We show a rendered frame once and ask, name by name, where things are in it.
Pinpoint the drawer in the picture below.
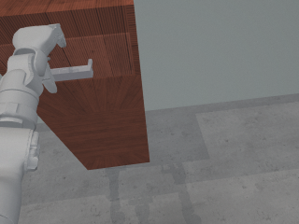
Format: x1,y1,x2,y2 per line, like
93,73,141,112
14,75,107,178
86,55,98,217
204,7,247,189
0,32,134,82

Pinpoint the handle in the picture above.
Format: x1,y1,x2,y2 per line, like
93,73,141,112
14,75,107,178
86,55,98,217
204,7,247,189
50,59,93,82

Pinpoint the left robot hand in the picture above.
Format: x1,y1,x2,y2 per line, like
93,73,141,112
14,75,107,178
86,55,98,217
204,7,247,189
12,23,66,93

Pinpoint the cabinet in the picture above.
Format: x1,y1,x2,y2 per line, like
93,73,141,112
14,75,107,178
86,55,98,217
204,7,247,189
0,0,150,170

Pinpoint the left robot forearm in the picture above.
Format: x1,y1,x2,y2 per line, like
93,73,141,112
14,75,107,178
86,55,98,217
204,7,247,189
0,45,48,130

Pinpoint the robot left upper arm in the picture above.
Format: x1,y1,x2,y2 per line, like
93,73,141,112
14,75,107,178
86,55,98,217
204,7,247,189
0,127,41,224

